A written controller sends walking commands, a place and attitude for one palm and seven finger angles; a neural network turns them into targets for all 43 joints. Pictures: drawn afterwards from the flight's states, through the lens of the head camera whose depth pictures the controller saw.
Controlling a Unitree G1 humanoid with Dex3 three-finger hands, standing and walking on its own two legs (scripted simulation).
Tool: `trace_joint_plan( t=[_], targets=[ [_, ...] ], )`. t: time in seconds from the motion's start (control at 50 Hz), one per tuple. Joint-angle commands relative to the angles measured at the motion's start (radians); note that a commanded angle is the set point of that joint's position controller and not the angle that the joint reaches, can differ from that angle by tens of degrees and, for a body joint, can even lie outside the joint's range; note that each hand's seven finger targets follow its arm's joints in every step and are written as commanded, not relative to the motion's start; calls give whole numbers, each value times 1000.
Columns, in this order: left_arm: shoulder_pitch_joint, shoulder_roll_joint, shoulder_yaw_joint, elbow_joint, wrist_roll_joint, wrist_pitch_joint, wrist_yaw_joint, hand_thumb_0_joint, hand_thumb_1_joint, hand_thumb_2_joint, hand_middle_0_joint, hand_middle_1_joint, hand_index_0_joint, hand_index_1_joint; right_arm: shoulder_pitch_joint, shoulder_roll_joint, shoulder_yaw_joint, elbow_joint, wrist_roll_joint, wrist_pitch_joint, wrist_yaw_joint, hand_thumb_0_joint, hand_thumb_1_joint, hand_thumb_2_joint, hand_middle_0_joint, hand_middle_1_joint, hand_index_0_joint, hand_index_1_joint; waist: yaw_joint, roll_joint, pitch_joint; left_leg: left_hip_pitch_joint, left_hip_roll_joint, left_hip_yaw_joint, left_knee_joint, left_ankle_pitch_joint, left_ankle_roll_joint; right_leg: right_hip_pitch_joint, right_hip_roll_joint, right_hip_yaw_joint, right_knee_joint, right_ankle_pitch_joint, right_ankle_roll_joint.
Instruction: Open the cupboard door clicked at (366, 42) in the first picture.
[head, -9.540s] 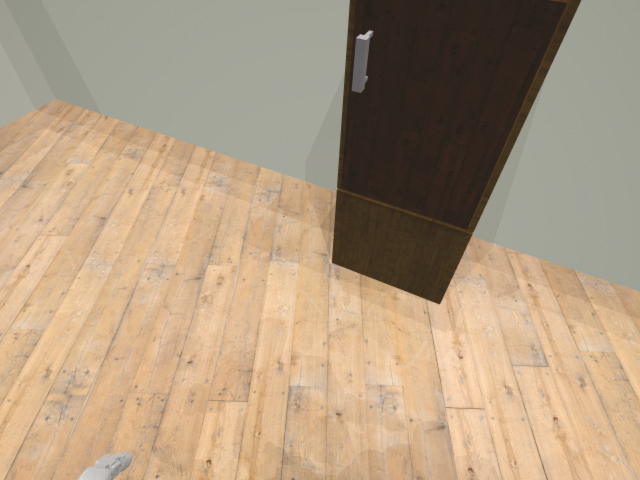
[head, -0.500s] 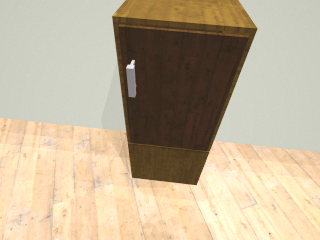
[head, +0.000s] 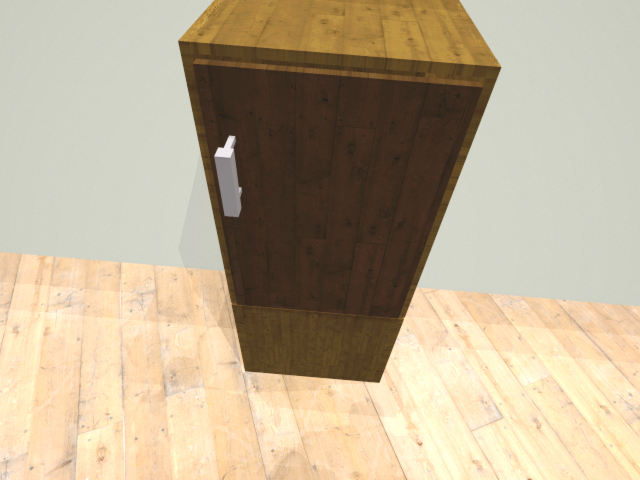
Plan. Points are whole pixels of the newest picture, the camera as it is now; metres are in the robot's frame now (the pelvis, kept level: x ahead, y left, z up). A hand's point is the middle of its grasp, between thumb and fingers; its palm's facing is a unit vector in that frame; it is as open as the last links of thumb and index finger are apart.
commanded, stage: come to a stop and stand still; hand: left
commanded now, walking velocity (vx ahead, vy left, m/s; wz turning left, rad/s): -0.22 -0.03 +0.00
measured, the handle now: (231, 176) +0.55 +0.18 +0.08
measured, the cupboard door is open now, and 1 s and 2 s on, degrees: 0 0 0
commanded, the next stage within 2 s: look again from close up in 1.56 s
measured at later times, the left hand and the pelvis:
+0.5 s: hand out of the picture +0.03 +0.19 -0.17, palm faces +0.00 -0.97 -0.26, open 7.4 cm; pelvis -0.04 +0.00 -0.01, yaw -3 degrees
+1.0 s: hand out of the picture -0.06 +0.19 -0.18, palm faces +0.02 -0.99 -0.14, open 7.4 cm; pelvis -0.05 +0.02 +0.01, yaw -1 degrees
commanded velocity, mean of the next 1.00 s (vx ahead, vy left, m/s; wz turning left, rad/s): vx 0.03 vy -0.03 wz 0.00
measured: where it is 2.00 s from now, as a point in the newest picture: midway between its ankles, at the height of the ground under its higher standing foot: outside the picture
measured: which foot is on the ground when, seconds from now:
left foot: up 0.00-0.02, down 0.04-0.48, up 0.50-0.80, down 0.82-1.00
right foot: down 0.00-0.12, up 0.14-0.46, down 0.48-0.82, up 0.84-1.00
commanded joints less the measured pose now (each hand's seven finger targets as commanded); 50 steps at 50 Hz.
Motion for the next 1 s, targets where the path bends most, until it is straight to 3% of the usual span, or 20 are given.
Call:
trace_joint_plan(
  t=[0.0,0.04,0.1,0.18,0.24,0.36,0.42,0.44,0.46,0.48,0.54,0.6,0.68,0.76,0.78,0.8,0.82,0.84,0.9,0.98],
  targets=[
    [47,96,11,-20,-8,4,16,0,900,900,-200,-300,-200,-300,98,-24,21,-11,5,-43,-12,0,-900,-900,200,300,200,300,-12,-21,47,268,7,-33,-311,305,-11,-142,-129,99,34,249,-50],
    [117,68,3,-17,-13,21,24,0,900,900,-200,-300,-200,-300,102,-125,6,-17,11,-44,-27,0,-900,-900,200,300,200,300,20,120,-32,348,201,-193,-297,719,81,-152,-90,73,69,17,20],
    [75,89,8,-33,-7,56,30,0,900,900,-200,-300,-200,-300,76,-141,-2,-19,10,-20,-47,0,-900,-900,200,300,200,300,-1,210,42,306,240,-234,-368,921,133,-181,-44,47,217,-132,37],
    [4,114,27,-81,2,79,19,0,900,900,-200,-300,-200,-300,71,-180,-24,-33,1,-10,-66,0,-900,-900,200,300,200,300,-22,138,-21,333,313,-227,-369,939,213,-293,-40,137,578,-304,30],
    [-38,112,35,-113,3,86,5,0,900,900,-200,-300,-200,-300,15,-184,-34,-59,-3,-8,-63,0,-900,-900,200,300,200,300,-14,71,-92,351,288,-183,-363,791,204,-335,-29,142,624,-217,47],
    [-39,103,41,-129,-1,97,-10,0,900,900,-200,-300,-200,-300,-49,-185,-38,-79,-18,8,-35,0,-900,-900,200,300,200,300,-4,192,-59,142,225,-183,-519,31,136,-141,-36,72,349,-192,25],
    [136,118,45,-59,-2,84,-4,0,900,900,-200,-300,-200,-300,-97,-170,-39,-82,-20,33,-15,0,-900,-900,200,300,200,300,73,109,-15,-80,116,-121,-495,-345,41,136,-1,-7,46,-79,4],
    [164,171,47,-51,11,74,3,0,900,900,-200,-300,-200,-300,-90,-106,-26,-82,-8,41,-6,0,-900,-900,200,300,200,300,87,-90,33,-159,4,-30,-284,-356,-7,120,-111,117,-146,-234,-23],
    [71,246,43,-88,17,66,13,0,900,900,-200,-300,-200,-300,-79,-21,-14,-104,1,54,-4,0,-900,-900,200,300,200,300,51,-365,115,-216,-83,20,6,-272,-49,-95,-360,468,-353,-622,-100],
    [-74,255,39,-143,6,64,20,0,900,900,-200,-300,-200,-300,-98,-90,-27,-120,-11,62,0,0,-900,-900,200,300,200,300,19,-260,201,-151,-35,-87,141,-177,-31,-343,-408,488,-400,-644,-127],
    [-234,249,51,-177,-4,27,19,0,900,900,-200,-300,-200,-300,63,-97,-39,-44,-16,65,23,0,-900,-900,200,300,200,300,-76,-176,155,-58,-34,-83,356,4,-30,-377,-299,318,-354,-418,-81],
    [-132,234,52,-146,0,9,7,0,900,900,-200,-300,-200,-300,107,-73,-31,-41,-15,37,28,0,-900,-900,200,300,200,300,-36,-148,120,-79,-43,-20,257,21,-36,-205,-255,211,-263,-262,-69],
    [-23,242,63,-104,10,18,7,0,900,900,-200,-300,-200,-300,38,-49,-23,-89,-9,21,25,0,-900,-900,200,300,200,300,34,-170,124,-25,-42,4,20,-126,-24,-148,-297,272,-250,-343,-117],
    [-43,205,59,-90,2,37,3,0,900,900,-200,-300,-200,-300,202,-21,-1,-35,-4,-3,3,0,-900,-900,200,300,200,300,-18,-134,73,293,-83,23,-345,-64,5,-267,-201,198,-83,-326,-77],
    [-43,159,47,-93,-7,43,-4,0,900,900,-200,-300,-200,-300,238,-61,-4,-24,-8,-10,-8,0,-900,-900,200,300,200,300,-25,18,78,343,-5,-101,-426,-130,32,-357,-135,145,55,-304,-43],
    [-37,95,36,-107,-12,42,-11,0,900,900,-200,-300,-200,-300,266,-135,-19,-25,-15,-17,-17,0,-900,-900,200,300,200,300,-34,261,73,350,193,-374,-577,-333,97,-466,-44,26,281,-248,-2],
    [-92,92,31,-131,-3,39,-14,0,900,900,-200,-300,-200,-300,263,-179,-24,-37,-14,-14,-25,0,-900,-900,200,300,200,300,-46,267,141,258,288,-503,-671,-429,163,-522,-39,23,435,-241,1],
    [-119,104,34,-149,2,30,-24,0,900,900,-200,-300,-200,-300,219,-181,-23,-59,-15,-15,-30,0,-900,-900,200,300,200,300,-30,158,155,208,302,-495,-668,-394,187,-517,-75,63,516,-190,1],
    [-86,81,26,-76,5,34,-26,0,900,900,-200,-300,-200,-300,150,-67,19,-24,-9,-40,-38,0,-900,-900,200,300,200,300,-9,103,131,230,177,-275,-613,-24,125,-453,-86,108,571,-30,12],
    [-92,65,13,-55,-7,38,-20,0,900,900,-200,-300,-200,-300,190,-70,28,16,-7,-50,-54,0,-900,-900,200,300,200,300,-14,80,84,336,173,-160,-489,569,139,-378,-73,81,419,-29,33]
  ],
)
